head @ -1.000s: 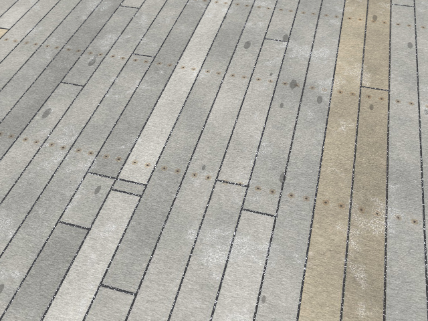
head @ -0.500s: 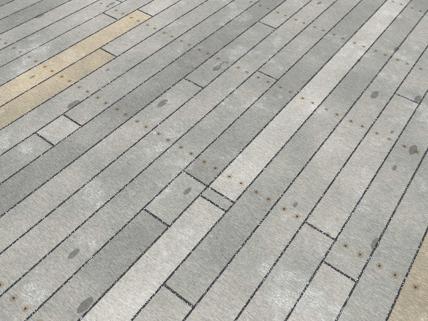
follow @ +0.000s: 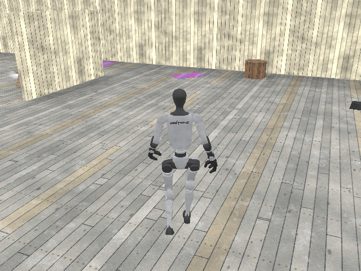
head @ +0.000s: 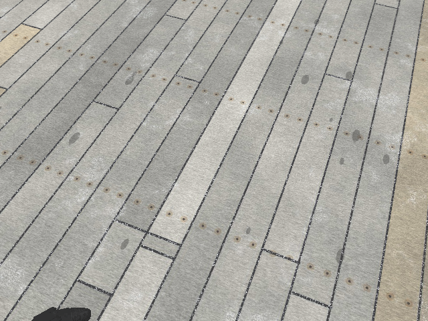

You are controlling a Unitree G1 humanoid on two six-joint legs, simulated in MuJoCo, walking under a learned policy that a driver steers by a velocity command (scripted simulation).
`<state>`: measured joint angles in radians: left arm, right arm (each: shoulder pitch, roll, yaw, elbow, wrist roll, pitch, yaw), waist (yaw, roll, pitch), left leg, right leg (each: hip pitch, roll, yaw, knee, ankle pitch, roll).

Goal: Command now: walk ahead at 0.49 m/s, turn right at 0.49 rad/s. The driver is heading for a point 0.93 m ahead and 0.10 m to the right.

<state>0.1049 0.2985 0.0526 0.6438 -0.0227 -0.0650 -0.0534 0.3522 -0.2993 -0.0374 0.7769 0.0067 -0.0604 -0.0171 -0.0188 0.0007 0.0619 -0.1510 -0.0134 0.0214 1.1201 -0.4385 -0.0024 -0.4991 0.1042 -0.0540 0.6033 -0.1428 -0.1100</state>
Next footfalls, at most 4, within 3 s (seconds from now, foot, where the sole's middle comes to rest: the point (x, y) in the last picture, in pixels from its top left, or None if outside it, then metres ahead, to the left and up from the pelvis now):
0.38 left None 0.41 0.13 -0.75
0.78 right None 0.33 -0.10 -0.75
1.12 left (181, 296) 0.50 0.11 -0.75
1.62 right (283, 228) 0.73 -0.23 -0.75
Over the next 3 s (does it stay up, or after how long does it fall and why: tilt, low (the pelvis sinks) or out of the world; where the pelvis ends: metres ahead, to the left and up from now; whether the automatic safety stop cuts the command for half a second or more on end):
stays up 0.71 -0.10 0.03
